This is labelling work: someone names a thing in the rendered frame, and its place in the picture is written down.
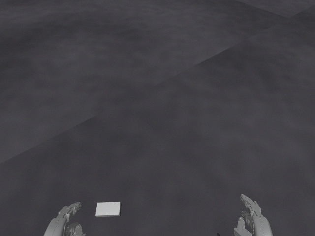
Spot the right robot hand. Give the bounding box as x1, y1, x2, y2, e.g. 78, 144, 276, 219
234, 194, 273, 236

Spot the small box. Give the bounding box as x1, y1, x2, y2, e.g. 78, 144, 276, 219
95, 202, 121, 217

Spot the left robot hand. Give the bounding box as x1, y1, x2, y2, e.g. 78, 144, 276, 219
44, 202, 86, 236

